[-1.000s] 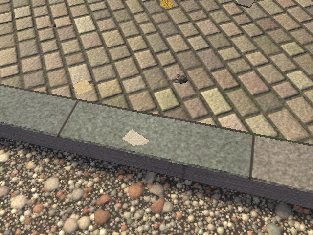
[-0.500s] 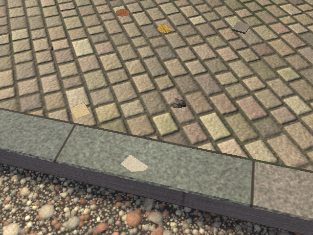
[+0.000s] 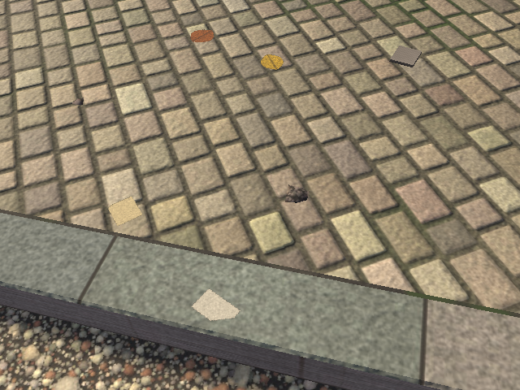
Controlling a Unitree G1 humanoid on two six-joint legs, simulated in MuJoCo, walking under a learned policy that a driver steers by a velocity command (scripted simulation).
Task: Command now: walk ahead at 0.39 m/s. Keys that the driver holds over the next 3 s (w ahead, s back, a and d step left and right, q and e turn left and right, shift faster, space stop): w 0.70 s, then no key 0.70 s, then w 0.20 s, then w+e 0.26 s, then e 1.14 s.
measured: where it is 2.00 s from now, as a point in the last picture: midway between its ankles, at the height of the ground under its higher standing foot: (280, 278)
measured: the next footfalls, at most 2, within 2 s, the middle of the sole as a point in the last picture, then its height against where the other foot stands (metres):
left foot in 0.40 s outside the picture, level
right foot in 0.90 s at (332, 302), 0.14 m higher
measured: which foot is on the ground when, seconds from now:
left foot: up 0.00-0.38, down 0.40-0.92, up 0.94-1.00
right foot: down 0.00-0.42, up 0.44-0.88, down 0.90-1.00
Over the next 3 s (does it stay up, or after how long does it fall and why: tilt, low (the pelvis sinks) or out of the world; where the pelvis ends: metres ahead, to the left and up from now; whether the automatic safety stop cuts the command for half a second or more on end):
stays up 0.92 0.02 0.14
